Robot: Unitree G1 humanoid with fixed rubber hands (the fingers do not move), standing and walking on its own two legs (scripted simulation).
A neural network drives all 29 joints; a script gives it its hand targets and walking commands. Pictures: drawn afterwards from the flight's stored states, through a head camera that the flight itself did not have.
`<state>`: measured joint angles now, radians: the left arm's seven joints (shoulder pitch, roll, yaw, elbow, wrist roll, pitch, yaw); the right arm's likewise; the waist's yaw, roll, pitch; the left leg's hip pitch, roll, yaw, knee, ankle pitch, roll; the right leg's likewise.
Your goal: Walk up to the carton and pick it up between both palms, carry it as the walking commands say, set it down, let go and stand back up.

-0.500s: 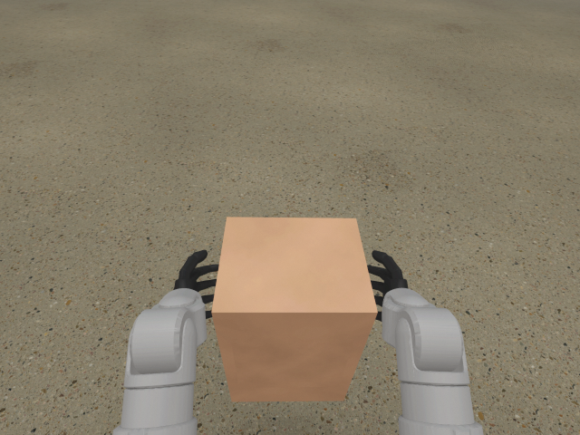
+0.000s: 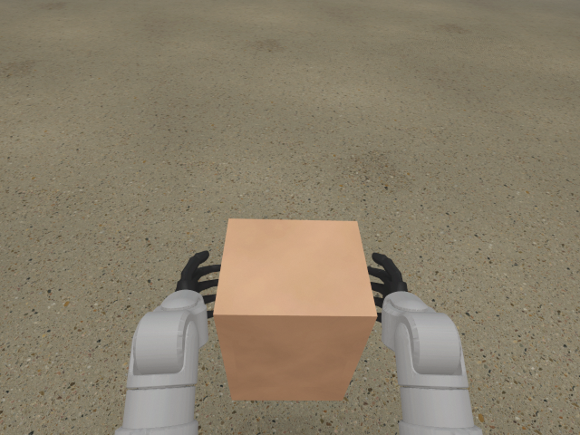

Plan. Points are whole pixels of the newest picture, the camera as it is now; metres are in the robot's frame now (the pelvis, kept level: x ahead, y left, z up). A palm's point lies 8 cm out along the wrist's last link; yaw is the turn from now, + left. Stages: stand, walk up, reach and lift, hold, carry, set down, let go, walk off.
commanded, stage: carry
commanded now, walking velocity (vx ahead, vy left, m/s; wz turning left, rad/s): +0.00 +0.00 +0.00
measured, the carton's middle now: (290, 317) +0.30 +0.01 +0.01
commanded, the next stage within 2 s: none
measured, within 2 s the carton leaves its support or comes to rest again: neither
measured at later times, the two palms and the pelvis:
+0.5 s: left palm (189, 303) +0.28 +0.14 +0.07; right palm (391, 305) +0.28 -0.13 +0.07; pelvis +0.00 +0.00 +0.00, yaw +0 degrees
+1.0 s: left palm (189, 304) +0.28 +0.14 +0.07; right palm (391, 307) +0.28 -0.13 +0.07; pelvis +0.00 +0.00 +0.00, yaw +0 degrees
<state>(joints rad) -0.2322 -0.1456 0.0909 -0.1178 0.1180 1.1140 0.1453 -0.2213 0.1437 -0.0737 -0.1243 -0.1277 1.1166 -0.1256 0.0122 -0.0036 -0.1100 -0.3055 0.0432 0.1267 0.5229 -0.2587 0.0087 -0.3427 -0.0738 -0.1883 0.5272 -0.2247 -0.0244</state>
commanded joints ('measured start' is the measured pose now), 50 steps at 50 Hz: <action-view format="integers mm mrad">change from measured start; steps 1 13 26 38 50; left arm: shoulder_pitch -485 -481 -475 -469 -466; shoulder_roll -971 -960 -949 -941 -937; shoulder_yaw -634 -621 -609 -605 -602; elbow -94 -76 -64 -61 -59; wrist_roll -389 -373 -358 -349 -345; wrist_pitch -30 -54 -77 -90 -95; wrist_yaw -272 -270 -268 -266 -265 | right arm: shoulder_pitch -471 -468 -461 -457 -455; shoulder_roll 976 966 955 948 945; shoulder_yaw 621 609 598 593 590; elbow -78 -65 -57 -54 -53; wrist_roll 367 354 342 335 332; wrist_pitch -37 -61 -84 -97 -102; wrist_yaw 248 246 243 241 240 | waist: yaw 1 1 0 0 0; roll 0 1 1 1 1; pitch -252 -253 -253 -253 -251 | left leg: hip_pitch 49 49 48 48 48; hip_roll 114 116 118 120 121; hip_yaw -101 -98 -96 -94 -91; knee -81 -78 -77 -77 -79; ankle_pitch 158 162 163 162 158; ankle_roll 17 16 15 14 14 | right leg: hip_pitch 143 144 144 143 141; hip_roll -116 -116 -116 -117 -117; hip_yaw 128 127 127 129 130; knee -73 -68 -65 -65 -67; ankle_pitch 141 147 149 147 141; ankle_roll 3 4 4 4 3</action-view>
